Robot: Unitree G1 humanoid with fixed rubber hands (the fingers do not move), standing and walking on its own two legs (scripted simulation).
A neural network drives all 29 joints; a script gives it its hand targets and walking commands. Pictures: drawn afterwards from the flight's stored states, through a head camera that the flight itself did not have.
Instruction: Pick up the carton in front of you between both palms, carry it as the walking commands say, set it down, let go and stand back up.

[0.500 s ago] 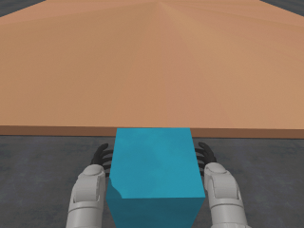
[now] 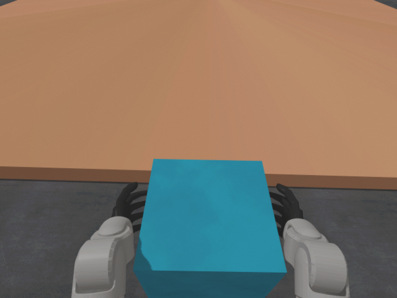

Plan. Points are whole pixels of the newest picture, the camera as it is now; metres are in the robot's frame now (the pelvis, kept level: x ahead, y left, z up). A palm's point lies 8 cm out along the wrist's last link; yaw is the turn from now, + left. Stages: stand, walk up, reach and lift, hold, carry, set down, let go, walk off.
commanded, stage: carry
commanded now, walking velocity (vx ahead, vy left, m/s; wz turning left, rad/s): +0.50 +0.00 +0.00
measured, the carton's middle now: (205, 237) +0.27 -0.01 +0.02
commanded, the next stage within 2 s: none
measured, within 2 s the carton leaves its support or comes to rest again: neither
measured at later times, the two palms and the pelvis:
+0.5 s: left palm (160, 131) +0.54 +0.10 +0.08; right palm (272, 134) +0.53 -0.20 +0.08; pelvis +0.30 -0.04 -0.02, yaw -1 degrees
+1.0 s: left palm (169, 59) +0.90 +0.10 +0.13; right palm (251, 61) +0.89 -0.20 +0.13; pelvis +0.61 -0.04 -0.01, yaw -2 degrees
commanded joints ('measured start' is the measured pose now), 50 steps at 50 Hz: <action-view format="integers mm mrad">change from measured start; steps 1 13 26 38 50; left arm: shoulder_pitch -375 -312 -312 -331 -768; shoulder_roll -891 -808 -846 -850 -477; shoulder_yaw -655 -643 -651 -708 -536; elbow -232 -225 -222 -292 -157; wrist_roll -323 -346 -328 -394 -358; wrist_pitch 28 104 77 37 111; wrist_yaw -143 -142 -159 -202 -49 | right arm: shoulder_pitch -430 -386 -394 -314 -761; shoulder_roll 899 825 815 901 491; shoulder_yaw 752 738 751 763 595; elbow -156 -235 -217 -208 -81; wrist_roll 381 364 363 295 349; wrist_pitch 37 104 98 28 115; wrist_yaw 169 129 179 144 38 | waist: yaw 35 -28 18 10 -47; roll -116 90 -220 -108 -73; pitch -89 -92 -170 -66 -114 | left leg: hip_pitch -404 591 -230 -303 216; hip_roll -11 254 -40 59 -101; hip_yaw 44 -204 -42 41 180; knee -156 -601 444 -20 -354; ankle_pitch -33 695 61 404 572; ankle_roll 26 150 9 15 88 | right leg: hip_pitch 487 -555 375 260 175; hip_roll -287 -29 -390 -207 -78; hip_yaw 348 -1 695 87 -138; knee -115 415 -338 -348 223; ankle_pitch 647 77 -63 367 861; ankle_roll -182 -26 -246 -148 -78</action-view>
